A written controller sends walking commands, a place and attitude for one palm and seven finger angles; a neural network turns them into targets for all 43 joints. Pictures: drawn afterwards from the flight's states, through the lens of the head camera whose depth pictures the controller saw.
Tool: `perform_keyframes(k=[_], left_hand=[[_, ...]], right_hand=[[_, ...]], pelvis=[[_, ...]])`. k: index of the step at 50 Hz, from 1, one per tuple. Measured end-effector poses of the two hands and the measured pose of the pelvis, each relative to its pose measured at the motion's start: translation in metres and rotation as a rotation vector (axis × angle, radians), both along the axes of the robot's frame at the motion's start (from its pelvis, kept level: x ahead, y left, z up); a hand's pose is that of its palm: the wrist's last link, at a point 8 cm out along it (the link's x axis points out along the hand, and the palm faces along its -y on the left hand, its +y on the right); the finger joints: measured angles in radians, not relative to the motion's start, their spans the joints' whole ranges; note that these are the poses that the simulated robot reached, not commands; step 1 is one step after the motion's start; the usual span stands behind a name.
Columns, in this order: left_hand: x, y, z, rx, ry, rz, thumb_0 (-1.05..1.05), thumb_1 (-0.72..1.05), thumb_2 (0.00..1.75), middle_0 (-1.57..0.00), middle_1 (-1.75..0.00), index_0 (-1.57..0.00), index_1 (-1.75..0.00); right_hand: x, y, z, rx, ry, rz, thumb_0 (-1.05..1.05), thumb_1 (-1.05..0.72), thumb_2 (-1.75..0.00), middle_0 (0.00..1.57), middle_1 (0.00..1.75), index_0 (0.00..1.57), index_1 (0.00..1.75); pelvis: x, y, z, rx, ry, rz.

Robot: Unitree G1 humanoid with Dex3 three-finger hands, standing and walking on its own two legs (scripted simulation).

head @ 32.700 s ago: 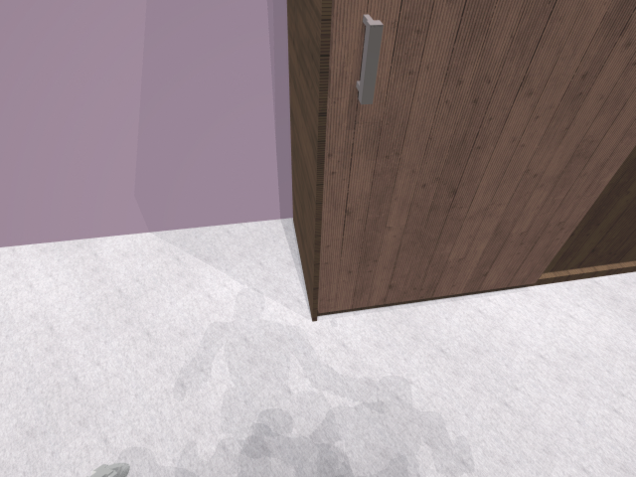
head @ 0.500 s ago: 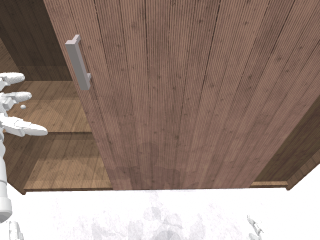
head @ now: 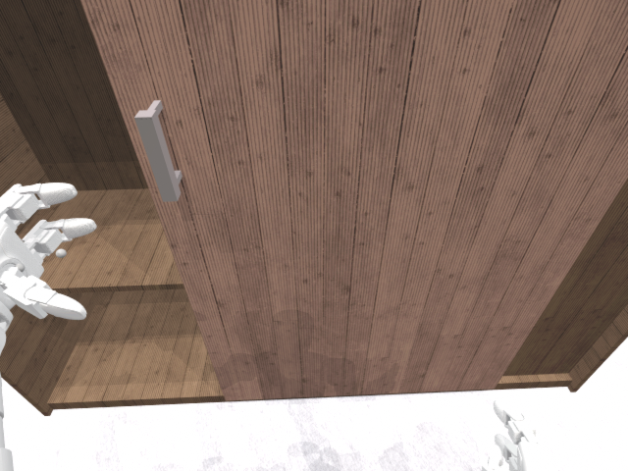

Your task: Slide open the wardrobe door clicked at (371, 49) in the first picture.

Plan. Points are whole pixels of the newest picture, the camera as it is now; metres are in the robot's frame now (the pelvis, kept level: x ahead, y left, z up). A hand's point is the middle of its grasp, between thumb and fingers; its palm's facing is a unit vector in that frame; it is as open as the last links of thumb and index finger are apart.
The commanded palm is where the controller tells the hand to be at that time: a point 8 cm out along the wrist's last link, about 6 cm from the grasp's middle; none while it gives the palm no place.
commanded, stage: draw the hand back to the body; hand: left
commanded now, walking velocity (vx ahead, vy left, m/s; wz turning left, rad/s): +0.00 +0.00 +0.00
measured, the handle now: (163, 151) +0.51 +0.28 +0.19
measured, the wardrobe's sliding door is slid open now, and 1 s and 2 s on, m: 0.57 0.57 0.57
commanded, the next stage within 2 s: step back with the hand held close in 1.26 s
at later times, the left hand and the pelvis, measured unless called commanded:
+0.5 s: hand (59, 299) +0.23 +0.29 +0.17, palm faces +0.52 -0.81 -0.27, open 12.6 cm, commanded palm +0.18 +0.32 +0.18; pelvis +0.00 +0.00 +0.01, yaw +1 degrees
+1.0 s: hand (74, 333) +0.20 +0.26 +0.17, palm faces +0.46 -0.81 -0.36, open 7.9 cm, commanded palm +0.16 +0.29 +0.18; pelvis +0.02 -0.01 +0.01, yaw +0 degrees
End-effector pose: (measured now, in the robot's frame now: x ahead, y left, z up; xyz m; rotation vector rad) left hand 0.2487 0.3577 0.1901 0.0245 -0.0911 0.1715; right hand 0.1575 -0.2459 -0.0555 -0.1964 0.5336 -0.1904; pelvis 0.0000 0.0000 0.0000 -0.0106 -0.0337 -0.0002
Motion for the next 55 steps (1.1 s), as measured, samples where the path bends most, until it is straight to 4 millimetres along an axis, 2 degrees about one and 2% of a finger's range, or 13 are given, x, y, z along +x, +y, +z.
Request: perform_keyframes(k=[6,10,14,19,24,29,35,41,49,55], left_hand=[[-0.022,-0.009,-0.015,-0.019,0.044,0.021,-0.01,-0.55,0.20,-0.25,-1.15,-0.25,-1.15],[-0.031,-0.017,-0.015,-0.001,0.031,0.027,-0.01,-0.52,0.22,-0.25,-1.13,-0.25,-1.13],[-0.038,-0.015,-0.005,0.163,-0.017,0.212,-0.01,-0.44,0.25,-0.25,-1.09,-0.25,-1.08],[-0.052,-0.022,-0.006,0.251,-0.054,0.340,-0.01,-0.30,0.32,-0.24,-1.00,-0.24,-1.00],[-0.062,-0.032,-0.010,0.293,-0.061,0.367,-0.01,-0.13,0.40,-0.24,-0.90,-0.24,-0.90],[-0.063,-0.038,-0.008,0.325,-0.075,0.372,-0.01,0.04,0.49,-0.23,-0.80,-0.23,-0.80],[-0.064,-0.051,-0.005,0.361,-0.081,0.330,0.00,0.26,0.59,-0.23,-0.68,-0.23,-0.67],[-0.074,-0.064,-0.008,0.382,-0.060,0.282,0.00,0.47,0.70,-0.22,-0.55,-0.22,-0.55],[-0.095,-0.067,-0.009,0.387,-0.037,0.305,0.01,0.74,0.83,-0.21,-0.39,-0.21,-0.39],[-0.100,-0.062,-0.009,0.375,-0.043,0.344,0.01,0.84,0.88,-0.21,-0.33,-0.21,-0.33]], right_hand=[[0.027,0.025,0.009,0.014,-0.048,0.087,0.02,-0.91,-0.90,0.20,0.30,0.20,0.30],[0.037,0.039,0.013,0.019,-0.070,0.127,0.02,-0.91,-0.90,0.20,0.30,0.20,0.30],[0.039,0.047,0.013,0.008,-0.064,0.179,0.02,-0.91,-0.90,0.20,0.30,0.20,0.30],[0.029,0.043,0.000,0.013,0.016,0.177,0.01,-0.91,-0.90,0.20,0.30,0.21,0.30],[0.014,0.031,-0.015,0.003,0.115,0.137,0.02,-0.91,-0.90,0.20,0.30,0.21,0.30],[0.008,0.018,-0.020,-0.008,0.157,0.091,0.02,-0.91,-0.90,0.20,0.30,0.20,0.30],[0.015,0.011,-0.016,0.000,0.130,0.058,0.02,-0.91,-0.90,0.20,0.30,0.20,0.30],[0.029,0.012,-0.009,0.011,0.091,0.062,0.02,-0.91,-0.90,0.20,0.30,0.20,0.30],[0.042,0.020,-0.004,0.013,0.067,0.103,0.02,-0.91,-0.90,0.20,0.30,0.20,0.30],[0.043,0.027,-0.005,0.015,0.074,0.124,0.02,-0.91,-0.90,0.20,0.30,0.20,0.30]], pelvis=[[-0.004,0.002,0.001,-0.003,-0.018,0.022],[-0.005,0.002,0.002,-0.003,-0.031,0.030],[-0.006,0.001,0.003,-0.002,-0.033,0.031],[-0.004,0.002,0.006,0.003,-0.031,0.020],[0.003,0.002,0.007,0.007,-0.035,0.013],[0.010,0.001,0.007,0.010,-0.044,0.008],[0.016,0.000,0.008,0.012,-0.049,-0.003],[0.020,-0.003,0.008,0.013,-0.049,-0.006],[0.019,-0.005,0.008,0.009,-0.057,0.004],[0.014,-0.007,0.008,0.010,-0.064,0.012]])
